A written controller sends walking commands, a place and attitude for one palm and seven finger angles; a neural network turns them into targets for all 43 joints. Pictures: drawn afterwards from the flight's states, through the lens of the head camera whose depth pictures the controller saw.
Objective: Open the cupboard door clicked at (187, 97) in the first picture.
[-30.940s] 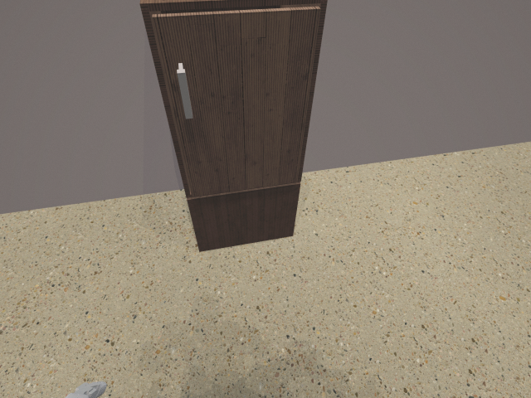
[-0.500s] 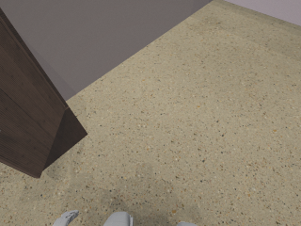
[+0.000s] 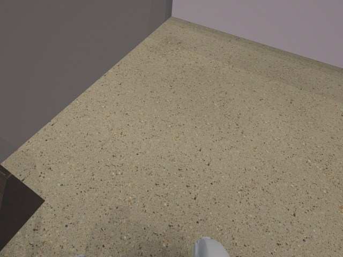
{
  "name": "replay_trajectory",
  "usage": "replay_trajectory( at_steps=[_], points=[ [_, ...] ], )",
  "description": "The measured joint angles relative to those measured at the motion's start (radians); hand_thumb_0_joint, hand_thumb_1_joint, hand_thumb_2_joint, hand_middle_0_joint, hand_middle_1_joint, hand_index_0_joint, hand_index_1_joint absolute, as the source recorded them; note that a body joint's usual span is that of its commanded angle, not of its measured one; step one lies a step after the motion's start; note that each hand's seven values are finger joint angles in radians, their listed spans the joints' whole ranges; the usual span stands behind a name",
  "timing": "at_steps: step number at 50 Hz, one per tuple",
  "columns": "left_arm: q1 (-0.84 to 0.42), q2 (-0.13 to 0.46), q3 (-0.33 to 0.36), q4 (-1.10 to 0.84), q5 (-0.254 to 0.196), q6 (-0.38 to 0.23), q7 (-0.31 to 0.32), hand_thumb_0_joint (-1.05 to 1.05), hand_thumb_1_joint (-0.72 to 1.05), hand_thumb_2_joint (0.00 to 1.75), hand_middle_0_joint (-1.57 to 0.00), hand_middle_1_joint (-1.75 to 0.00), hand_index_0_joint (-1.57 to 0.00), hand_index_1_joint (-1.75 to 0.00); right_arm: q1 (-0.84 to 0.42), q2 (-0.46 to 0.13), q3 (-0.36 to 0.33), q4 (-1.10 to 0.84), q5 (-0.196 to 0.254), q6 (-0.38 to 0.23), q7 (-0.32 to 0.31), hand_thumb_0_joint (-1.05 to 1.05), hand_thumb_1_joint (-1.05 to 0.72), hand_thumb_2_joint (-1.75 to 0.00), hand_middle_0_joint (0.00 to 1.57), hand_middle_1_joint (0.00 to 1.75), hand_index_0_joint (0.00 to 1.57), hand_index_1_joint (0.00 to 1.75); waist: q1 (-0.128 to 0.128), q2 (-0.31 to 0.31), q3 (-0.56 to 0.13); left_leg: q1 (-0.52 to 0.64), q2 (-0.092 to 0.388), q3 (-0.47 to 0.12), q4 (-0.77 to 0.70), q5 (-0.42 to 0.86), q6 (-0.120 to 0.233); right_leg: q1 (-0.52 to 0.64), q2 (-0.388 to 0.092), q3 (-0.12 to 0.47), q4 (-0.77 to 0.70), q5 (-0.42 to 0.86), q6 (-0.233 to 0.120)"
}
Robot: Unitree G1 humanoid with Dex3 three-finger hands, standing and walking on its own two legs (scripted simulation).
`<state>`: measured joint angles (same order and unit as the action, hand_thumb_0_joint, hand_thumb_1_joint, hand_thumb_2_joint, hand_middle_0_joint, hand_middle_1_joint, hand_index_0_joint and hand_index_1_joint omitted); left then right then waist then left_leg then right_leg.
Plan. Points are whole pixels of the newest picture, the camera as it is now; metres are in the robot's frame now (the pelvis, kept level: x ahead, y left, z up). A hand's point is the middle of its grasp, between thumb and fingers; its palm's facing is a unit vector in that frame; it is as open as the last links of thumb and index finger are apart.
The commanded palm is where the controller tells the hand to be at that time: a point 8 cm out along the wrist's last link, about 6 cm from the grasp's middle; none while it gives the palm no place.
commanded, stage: walk to a spot facing it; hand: left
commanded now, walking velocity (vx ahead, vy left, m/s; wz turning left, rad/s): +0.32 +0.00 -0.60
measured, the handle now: out of the picture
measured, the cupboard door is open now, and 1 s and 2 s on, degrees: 41 41 41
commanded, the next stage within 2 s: turn to face it in 1.06 s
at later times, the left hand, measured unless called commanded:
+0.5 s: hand (150, 193) +0.31 +0.08 -0.16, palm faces -0.21 -0.95 -0.24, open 7.2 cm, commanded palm none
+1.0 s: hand (168, 137) +0.54 +0.03 -0.18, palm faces -0.29 -0.95 -0.15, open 7.4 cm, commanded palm none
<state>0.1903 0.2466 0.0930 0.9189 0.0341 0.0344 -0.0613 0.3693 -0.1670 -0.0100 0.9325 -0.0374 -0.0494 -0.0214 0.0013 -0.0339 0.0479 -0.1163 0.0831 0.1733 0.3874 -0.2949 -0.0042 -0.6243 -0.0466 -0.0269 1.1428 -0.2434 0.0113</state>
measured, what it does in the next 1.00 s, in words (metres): walks ahead, turning right: right foot, then left foot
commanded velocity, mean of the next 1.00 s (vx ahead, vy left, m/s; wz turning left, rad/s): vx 0.36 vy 0.00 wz -0.30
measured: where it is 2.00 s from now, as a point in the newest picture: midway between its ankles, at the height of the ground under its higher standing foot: (216, 173)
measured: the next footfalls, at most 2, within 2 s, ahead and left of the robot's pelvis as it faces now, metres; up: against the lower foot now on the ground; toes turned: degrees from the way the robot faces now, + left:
right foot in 0.24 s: +0.21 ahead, -0.15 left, +0.00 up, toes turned -15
left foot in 0.80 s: +0.53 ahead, -0.05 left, +0.00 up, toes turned -12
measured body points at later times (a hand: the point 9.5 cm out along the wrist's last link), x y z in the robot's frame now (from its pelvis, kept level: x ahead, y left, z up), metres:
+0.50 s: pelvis +0.20 -0.10 +0.00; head +0.25 -0.12 +0.44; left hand +0.32 +0.13 -0.14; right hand +0.20 -0.34 -0.16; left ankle +0.28 +0.07 -0.67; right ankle +0.17 -0.14 -0.75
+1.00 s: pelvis +0.47 -0.13 +0.00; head +0.50 -0.13 +0.44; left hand +0.56 +0.08 -0.16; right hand +0.41 -0.36 -0.15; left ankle +0.49 -0.04 -0.75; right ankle +0.42 -0.26 -0.65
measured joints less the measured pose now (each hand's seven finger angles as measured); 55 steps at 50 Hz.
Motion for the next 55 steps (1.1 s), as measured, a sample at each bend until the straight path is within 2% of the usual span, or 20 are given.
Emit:
replay_trajectory(
  at_steps=[3,7,10,12,13,15,16,18,22,27,35,38,39,40,41,43,45,47,50,55],
  points=[
    [-0.033,-0.005,-0.006,0.001,-0.002,0.005,-0.003,0.01,0.91,0.90,-0.20,-0.30,-0.20,-0.30,0.046,0.000,0.000,0.029,-0.001,-0.003,-0.001,0.00,-0.91,-0.90,0.20,0.30,0.20,0.30,-0.012,0.006,0.012,0.055,0.010,0.048,-0.023,-0.027,-0.014,-0.024,-0.020,-0.021,-0.082,0.042,-0.001],
    [-0.091,-0.019,-0.019,0.003,-0.004,0.009,-0.007,0.01,0.92,0.90,-0.20,-0.30,-0.19,-0.30,0.099,-0.006,-0.003,0.062,-0.008,0.002,-0.001,0.00,-0.91,-0.90,0.20,0.30,0.20,0.30,-0.046,0.018,0.034,0.124,0.022,0.105,-0.023,-0.082,-0.043,0.009,-0.023,-0.064,-0.279,0.046,-0.020],
    [-0.134,-0.028,-0.029,-0.008,-0.007,-0.002,-0.008,0.01,0.91,0.90,-0.20,-0.30,-0.19,-0.30,0.135,-0.012,-0.003,0.087,-0.010,0.011,0.003,0.00,-0.91,-0.90,0.20,0.30,0.20,0.30,-0.068,0.037,0.051,0.159,0.052,0.135,0.030,-0.151,-0.077,0.081,0.009,-0.099,-0.413,-0.006,-0.056],
    [-0.147,-0.026,-0.033,-0.026,-0.007,-0.031,-0.006,0.01,0.91,0.90,-0.20,-0.30,-0.20,-0.30,0.158,-0.008,-0.002,0.108,0.000,0.023,0.010,0.00,-0.91,-0.90,0.20,0.30,0.20,0.30,-0.064,0.033,0.055,0.128,0.086,0.136,0.197,-0.210,-0.084,0.159,0.031,-0.111,-0.494,0.008,-0.096],
    [-0.151,-0.027,-0.030,-0.032,-0.010,-0.050,0.001,0.01,0.91,0.90,-0.20,-0.30,-0.20,-0.30,0.147,-0.007,-0.001,0.121,0.009,0.036,0.015,0.00,-0.91,-0.90,0.20,0.30,0.20,0.30,-0.054,0.030,0.063,0.065,0.094,0.092,0.376,-0.236,-0.078,0.153,0.040,-0.105,-0.458,0.007,-0.110],
    [-0.141,-0.033,-0.030,-0.035,-0.024,-0.066,0.022,0.01,0.91,0.90,-0.20,-0.30,-0.20,-0.30,0.093,-0.010,-0.007,0.128,0.020,0.059,0.019,0.00,-0.91,-0.90,0.20,0.30,0.20,0.30,-0.055,0.030,0.084,-0.089,0.068,-0.037,0.718,-0.222,-0.053,0.176,0.059,-0.097,-0.427,-0.032,-0.121],
    [-0.131,-0.037,-0.032,-0.029,-0.028,-0.066,0.031,0.01,0.91,0.90,-0.20,-0.30,-0.20,-0.30,0.062,-0.011,-0.013,0.123,0.021,0.062,0.020,0.01,-0.91,-0.90,0.20,0.30,0.20,0.30,-0.058,0.032,0.088,-0.159,0.059,-0.075,0.818,-0.179,-0.046,0.203,0.068,-0.095,-0.449,-0.040,-0.122],
    [-0.099,-0.047,-0.039,-0.012,-0.028,-0.064,0.044,0.01,0.91,0.90,-0.20,-0.30,-0.20,-0.30,0.000,-0.014,-0.022,0.100,0.017,0.060,0.019,0.01,-0.91,-0.90,0.20,0.30,0.20,0.30,-0.060,0.034,0.083,-0.278,0.057,-0.110,0.874,-0.100,-0.044,0.262,0.087,-0.084,-0.527,-0.021,-0.114],
    [-0.026,-0.063,-0.027,0.029,-0.027,-0.077,0.064,0.00,0.94,0.90,-0.21,-0.30,-0.20,-0.30,-0.107,-0.013,-0.032,0.038,0.007,0.044,0.022,0.00,-0.91,-0.90,0.20,0.30,0.20,0.30,-0.049,0.032,0.051,-0.427,0.061,-0.138,0.741,-0.008,-0.050,0.365,0.113,-0.050,-0.682,0.012,-0.128],
    [0.061,-0.059,-0.029,0.077,-0.023,-0.097,0.059,-0.01,0.95,0.90,-0.21,-0.30,-0.20,-0.30,-0.197,-0.015,-0.038,0.007,0.005,0.039,0.032,0.00,-0.91,-0.90,0.20,0.30,0.20,0.30,-0.010,0.045,0.008,-0.490,0.052,-0.151,0.580,0.079,-0.059,0.482,0.134,-0.015,-0.790,-0.001,-0.129],
    [0.200,-0.085,-0.054,0.151,-0.020,-0.108,0.070,0.00,0.92,0.90,-0.20,-0.30,-0.20,-0.30,-0.308,-0.010,-0.033,0.007,0.013,0.039,0.050,0.00,-0.91,-0.90,0.20,0.30,0.20,0.30,0.055,0.036,0.001,-0.445,-0.003,-0.107,0.370,0.086,-0.035,0.660,0.133,0.034,-0.847,-0.105,-0.109],
    [0.246,-0.091,-0.058,0.182,-0.021,-0.104,0.072,0.01,0.92,0.90,-0.20,-0.30,-0.20,-0.30,-0.332,0.001,-0.026,0.004,0.011,0.023,0.048,0.00,-0.91,-0.90,0.20,0.30,0.20,0.30,0.060,0.009,0.011,-0.371,-0.049,-0.071,0.246,0.081,-0.005,0.699,0.112,0.047,-0.792,-0.182,-0.095],
    [0.262,-0.096,-0.058,0.193,-0.022,-0.101,0.071,0.01,0.92,0.90,-0.20,-0.30,-0.20,-0.30,-0.332,0.002,-0.022,0.001,0.008,0.012,0.046,0.00,-0.91,-0.90,0.20,0.30,0.20,0.30,0.058,0.009,0.011,-0.329,-0.059,-0.061,0.197,0.108,0.010,0.687,0.111,0.049,-0.719,-0.215,-0.090],
    [0.275,-0.104,-0.059,0.203,-0.026,-0.095,0.070,0.01,0.91,0.90,-0.20,-0.30,-0.20,-0.30,-0.327,0.000,-0.020,-0.003,0.001,-0.001,0.043,0.00,-0.91,-0.90,0.20,0.30,0.20,0.30,0.052,0.020,0.008,-0.308,-0.053,-0.065,0.187,0.156,0.039,0.639,0.119,0.041,-0.583,-0.239,-0.080],
    [0.271,-0.104,-0.060,0.212,-0.031,-0.088,0.067,0.01,0.91,0.90,-0.20,-0.30,-0.20,-0.30,-0.320,0.004,-0.020,-0.004,-0.003,-0.012,0.037,0.00,-0.91,-0.90,0.20,0.30,0.20,0.30,0.046,0.013,0.014,-0.305,-0.055,-0.055,0.227,0.136,0.055,0.567,0.113,0.038,-0.388,-0.243,-0.073],
    [0.249,-0.099,-0.058,0.216,-0.028,-0.075,0.064,0.01,0.91,0.90,-0.20,-0.30,-0.20,-0.30,-0.285,0.011,-0.016,0.001,-0.003,-0.019,0.030,0.00,-0.91,-0.90,0.20,0.30,0.20,0.30,0.045,-0.005,0.020,-0.263,-0.060,-0.030,0.250,0.056,0.064,0.415,0.091,0.037,-0.048,-0.227,-0.067],
    [0.209,-0.093,-0.050,0.200,-0.019,-0.065,0.057,0.01,0.91,0.90,-0.20,-0.30,-0.20,-0.30,-0.232,0.013,-0.017,0.018,-0.001,-0.019,0.022,0.00,-0.91,-0.90,0.20,0.30,0.20,0.30,0.042,-0.008,0.015,-0.207,-0.062,-0.020,0.206,0.026,0.056,0.279,0.057,0.020,0.112,-0.160,-0.056],
    [0.157,-0.087,-0.042,0.169,-0.012,-0.057,0.048,0.01,0.91,0.90,-0.20,-0.30,-0.20,-0.30,-0.176,0.015,-0.018,0.049,0.001,-0.021,0.013,0.00,-0.91,-0.90,0.20,0.30,0.20,0.30,0.039,-0.005,0.016,-0.148,-0.063,-0.015,0.137,0.037,0.046,0.168,0.019,0.013,0.132,-0.089,-0.044],
    [0.088,-0.082,-0.035,0.119,-0.009,-0.053,0.039,0.01,0.91,0.90,-0.20,-0.30,-0.20,-0.30,-0.096,-0.002,-0.028,0.100,0.006,-0.019,0.003,-0.01,-0.93,-0.90,0.20,0.30,0.20,0.30,0.033,0.006,0.014,-0.063,-0.062,-0.002,0.039,0.044,0.045,0.056,-0.027,0.018,0.023,-0.010,-0.027],
    [0.001,-0.053,-0.021,0.079,-0.007,-0.038,0.031,0.01,0.93,0.90,-0.20,-0.30,-0.20,-0.30,0.016,-0.024,-0.030,0.151,0.005,-0.002,0.009,0.00,-0.93,-0.90,0.20,0.30,0.20,0.30,0.002,0.025,0.007,0.056,-0.045,0.041,-0.038,0.002,0.018,0.016,-0.059,-0.017,-0.259,0.101,-0.019]
  ],
)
